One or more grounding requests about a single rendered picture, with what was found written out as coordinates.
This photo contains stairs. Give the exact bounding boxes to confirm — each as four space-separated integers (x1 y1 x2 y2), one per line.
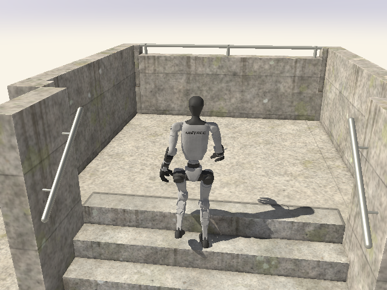
62 206 350 290

